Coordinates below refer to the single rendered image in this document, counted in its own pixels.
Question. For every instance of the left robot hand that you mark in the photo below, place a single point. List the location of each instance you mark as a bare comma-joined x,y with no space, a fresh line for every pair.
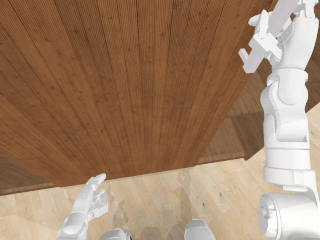
90,203

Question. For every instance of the right robot hand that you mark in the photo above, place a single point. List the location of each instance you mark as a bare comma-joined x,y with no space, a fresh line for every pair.
297,38

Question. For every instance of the robot left forearm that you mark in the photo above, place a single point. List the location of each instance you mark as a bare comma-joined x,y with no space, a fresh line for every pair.
74,228

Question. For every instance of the robot thigh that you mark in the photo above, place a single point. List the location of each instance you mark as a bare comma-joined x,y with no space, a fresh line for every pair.
198,230
116,234

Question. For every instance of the robot right upper arm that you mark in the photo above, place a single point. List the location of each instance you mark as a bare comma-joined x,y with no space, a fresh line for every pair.
287,216

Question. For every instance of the robot right thigh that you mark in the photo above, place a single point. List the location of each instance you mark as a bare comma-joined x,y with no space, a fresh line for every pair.
198,230

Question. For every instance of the robot right forearm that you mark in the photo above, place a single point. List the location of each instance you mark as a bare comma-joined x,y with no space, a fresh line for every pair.
286,133

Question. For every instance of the wardrobe door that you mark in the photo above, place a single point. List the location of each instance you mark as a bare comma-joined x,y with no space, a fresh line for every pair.
118,87
14,175

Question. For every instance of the handle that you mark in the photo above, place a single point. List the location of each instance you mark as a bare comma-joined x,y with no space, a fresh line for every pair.
276,21

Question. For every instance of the robot left thigh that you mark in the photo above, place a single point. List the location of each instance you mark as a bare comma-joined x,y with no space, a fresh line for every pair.
116,234

